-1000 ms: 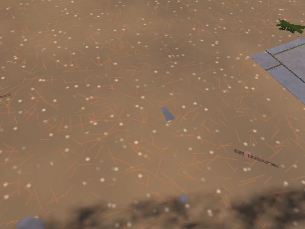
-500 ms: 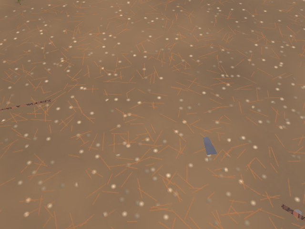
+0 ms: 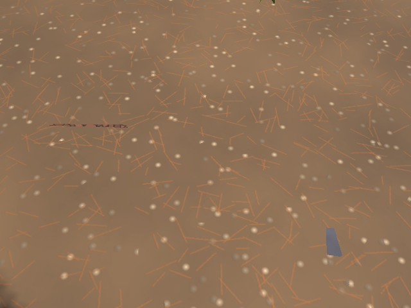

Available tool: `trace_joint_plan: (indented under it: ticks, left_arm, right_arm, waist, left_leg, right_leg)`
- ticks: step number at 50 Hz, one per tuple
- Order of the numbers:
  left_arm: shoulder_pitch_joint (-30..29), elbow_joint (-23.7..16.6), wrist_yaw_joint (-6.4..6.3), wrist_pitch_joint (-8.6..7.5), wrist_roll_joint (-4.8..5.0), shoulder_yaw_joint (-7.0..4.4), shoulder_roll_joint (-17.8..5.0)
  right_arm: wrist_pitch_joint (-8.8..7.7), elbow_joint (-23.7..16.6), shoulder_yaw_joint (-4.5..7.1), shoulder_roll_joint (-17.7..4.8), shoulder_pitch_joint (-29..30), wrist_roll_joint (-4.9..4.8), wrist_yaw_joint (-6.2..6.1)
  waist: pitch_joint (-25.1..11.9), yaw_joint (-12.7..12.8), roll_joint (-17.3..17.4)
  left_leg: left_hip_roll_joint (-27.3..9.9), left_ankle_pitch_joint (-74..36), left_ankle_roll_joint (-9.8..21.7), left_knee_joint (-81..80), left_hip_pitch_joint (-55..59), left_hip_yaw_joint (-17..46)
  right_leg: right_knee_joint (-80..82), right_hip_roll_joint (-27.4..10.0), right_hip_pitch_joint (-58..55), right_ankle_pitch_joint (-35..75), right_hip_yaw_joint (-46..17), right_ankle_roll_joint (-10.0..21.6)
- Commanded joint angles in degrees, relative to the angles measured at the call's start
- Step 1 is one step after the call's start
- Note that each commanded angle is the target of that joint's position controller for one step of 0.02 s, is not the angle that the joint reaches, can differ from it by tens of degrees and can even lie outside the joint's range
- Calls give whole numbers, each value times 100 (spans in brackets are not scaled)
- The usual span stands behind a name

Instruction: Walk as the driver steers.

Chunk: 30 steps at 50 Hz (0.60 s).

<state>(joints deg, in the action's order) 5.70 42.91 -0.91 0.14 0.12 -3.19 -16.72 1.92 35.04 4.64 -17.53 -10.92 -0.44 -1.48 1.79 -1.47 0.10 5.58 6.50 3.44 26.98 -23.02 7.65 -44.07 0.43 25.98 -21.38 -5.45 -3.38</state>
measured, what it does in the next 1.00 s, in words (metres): walks ahead: right foot, then left foot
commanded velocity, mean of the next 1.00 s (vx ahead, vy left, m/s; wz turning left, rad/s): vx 0.15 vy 0.00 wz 0.25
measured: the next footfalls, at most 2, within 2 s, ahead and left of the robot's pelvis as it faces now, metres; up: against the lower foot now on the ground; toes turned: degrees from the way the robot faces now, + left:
right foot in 0.08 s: +0.07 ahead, -0.14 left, +0.00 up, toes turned +7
left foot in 0.48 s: +0.21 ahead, +0.16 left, +0.00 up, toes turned +13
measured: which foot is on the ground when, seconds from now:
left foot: down 0.00-0.08, up 0.10-0.46, down 0.48-1.00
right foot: up 0.00-0.06, down 0.08-0.50, up 0.52-0.76, down 0.78-1.00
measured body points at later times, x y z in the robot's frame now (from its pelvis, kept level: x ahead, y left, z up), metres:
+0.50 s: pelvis +0.12 +0.02 -0.01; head +0.15 +0.02 +0.44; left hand +0.05 +0.29 -0.13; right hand +0.39 -0.16 -0.08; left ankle +0.17 +0.15 -0.74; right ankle +0.03 -0.15 -0.73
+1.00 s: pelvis +0.18 +0.02 +0.00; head +0.19 +0.02 +0.45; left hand +0.22 +0.30 -0.12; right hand +0.35 -0.19 -0.13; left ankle +0.17 +0.15 -0.74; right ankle +0.20 -0.10 -0.74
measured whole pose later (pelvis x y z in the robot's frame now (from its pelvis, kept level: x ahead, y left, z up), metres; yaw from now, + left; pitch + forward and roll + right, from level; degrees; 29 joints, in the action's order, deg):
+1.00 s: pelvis +0.18 +0.02 +0.00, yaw +14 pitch -1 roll +1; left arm 11.8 49.7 -1.3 -1.1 -0.7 -0.7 -13.1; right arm 0.6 48.8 2.4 -13.0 -10.4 0.6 -1.0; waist 1.6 -0.1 0.5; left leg 0.5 13.7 -0.4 29.2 -14.3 0.6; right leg -31.1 -1.8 12.2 -17.7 0.1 -0.9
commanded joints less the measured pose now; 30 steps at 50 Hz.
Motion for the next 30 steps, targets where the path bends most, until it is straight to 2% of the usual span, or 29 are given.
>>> trace_joint_plan:
  ticks: [1,3,4,5,6,7,8,9,10,12,13,15,18,21,22,23,24,25,26,27,28,29,30]
  left_arm:
    - [273,-308,63,-188,41,-174,-557]
    - [735,-144,96,-292,69,-207,-506]
    - [1201,6,70,-322,44,-275,-672]
    - [1653,84,28,-326,-24,-338,-1008]
    - [1359,9,99,-366,-258,-433,-1487]
    - [867,-176,55,-433,-222,-394,-1238]
    - [610,-218,-8,-459,-93,-308,-913]
    - [581,-262,-38,-463,-27,-256,-757]
    - [683,-208,-69,-468,-14,-239,-730]
    - [957,-115,-88,-496,-104,-178,-602]
    - [1059,-69,-80,-489,-127,-169,-590]
    - [1151,10,-64,-431,-109,-178,-662]
    - [1266,149,-31,-324,15,-226,-905]
    - [1432,286,23,-278,121,-283,-1116]
    - [1349,300,30,-280,166,-286,-1122]
    - [1252,312,33,-292,203,-268,-1069]
    - [1403,376,48,-338,178,-210,-893]
    - [1427,203,56,-412,-52,-73,-564]
    - [2076,214,134,-434,-198,177,-41]
    - [1866,373,135,-346,-20,15,-569]
    - [1406,248,125,-270,103,-29,-708]
    - [1207,272,59,-194,83,-13,-582]
    - [1149,280,-14,-97,9,-24,-576]
  right_arm:
    - [-67,-446,267,-959,140,-33,-27]
    - [-33,-467,228,-856,260,-77,-33]
    - [-34,-518,175,-666,352,-80,-39]
    - [-43,-485,38,-114,134,-69,-34]
    - [-155,-849,98,-371,371,-107,2]
    - [-221,-786,177,-723,386,-78,29]
    - [-228,-629,235,-849,188,-58,67]
    - [-212,-458,244,-807,-5,-19,80]
    - [-230,-431,222,-698,5,4,115]
    - [-271,-439,142,-400,156,11,144]
    - [-286,-465,104,-295,218,-4,149]
    - [-309,-551,37,-155,420,-3,173]
    - [-325,-677,-82,79,841,16,267]
    - [-328,-690,-20,-126,889,-31,325]
    - [-340,-638,19,-205,715,-33,327]
    - [-354,-480,81,-306,292,-4,305]
    - [-358,-336,164,-541,-150,47,243]
    - [-332,-268,225,-926,-827,175,151]
    - [-293,-251,128,-1001,-678,242,116]
    - [-251,-143,52,-538,-775,147,164]
    - [-261,-126,-29,-368,-389,109,193]
    - [-272,-97,-64,-275,8,87,199]
    - [-270,-108,-80,-263,336,73,204]
  waist:
    - [-827,175,1025]
    - [-665,488,902]
    - [-579,695,625]
    - [-782,646,-533]
    - [-78,456,-1466]
    - [291,291,-1237]
    - [354,183,-1089]
    - [215,163,-921]
    - [263,224,-823]
    - [303,340,-587]
    - [292,378,-558]
    - [239,457,-644]
    - [141,600,-816]
    - [7,591,-957]
    - [-84,444,-963]
    - [-300,185,-846]
    - [-631,-11,-582]
    - [-1512,-204,138]
    - [-2307,153,1490]
    - [-2486,-115,1005]
    - [-1733,-59,862]
    - [-1305,59,597]
    - [-958,184,561]
  left_leg:
    - [-1242,2721,822,-1228,265,1895]
    - [-997,3074,582,-1002,-278,1840]
    - [-697,3165,279,-414,-964,1532]
    - [-59,3014,-90,1662,-1635,504]
    - [13,2429,-112,2523,-2858,189]
    - [-361,1878,-135,3107,-2979,384]
    - [-414,1393,-216,3319,-3032,327]
    - [-481,1127,-317,3526,-2875,194]
    - [-536,812,-398,3739,-2852,91]
    - [-557,398,-498,3864,-2500,-57]
    - [-566,277,-551,3678,-2369,-123]
    - [-617,114,-649,2907,-1993,-330]
    - [-677,17,-661,1581,-1047,-786]
    - [-533,202,-454,836,-461,-942]
    - [-480,80,-311,420,-158,-917]
    - [-358,-419,-131,-198,498,-969]
    - [-415,-1239,56,-543,1423,-873]
    - [-1507,-3785,394,39,3126,225]
    - [-2960,-5121,1629,240,4196,1787]
    - [-2767,-3972,1686,-107,3586,1778]
    - [-2394,-3320,1417,-259,3050,1215]
    - [-2113,-2673,1155,-411,2487,920]
    - [-1956,-2219,996,-605,1823,690]
  right_leg:
    - [616,194,-776,23,277,155]
    - [1664,155,-1680,493,385,388]
    - [2185,-283,-2420,334,92,584]
    - [2674,-1632,-3025,-816,-1297,898]
    - [3449,-2419,-2332,-2331,-3244,1550]
    - [3549,-2366,-2075,-2489,-3087,1611]
    - [3520,-2074,-2142,-1996,-2439,1382]
    - [3474,-1808,-2267,-1435,-1869,1167]
    - [3516,-1687,-2239,-883,-1430,1102]
    - [3500,-1444,-1999,520,-596,1121]
    - [3450,-1375,-1980,1200,-286,1173]
    - [3330,-1257,-1984,2249,192,1222]
    - [3113,-1193,-1845,2965,576,1199]
    - [2707,-1416,-2098,3510,393,1197]
    - [2460,-1433,-2189,3777,357,1122]
    - [1997,-1311,-2207,4223,453,994]
    - [1287,-1049,-1963,4337,678,771]
    - [62,-764,-917,2525,882,423]
    - [-1405,-279,279,-1648,638,15]
    - [-1862,-412,203,-1844,115,-82]
    - [-1990,-531,467,-1728,179,-89]
    - [-1733,-619,517,-1505,220,-88]
    - [-1348,-662,272,-1248,221,-153]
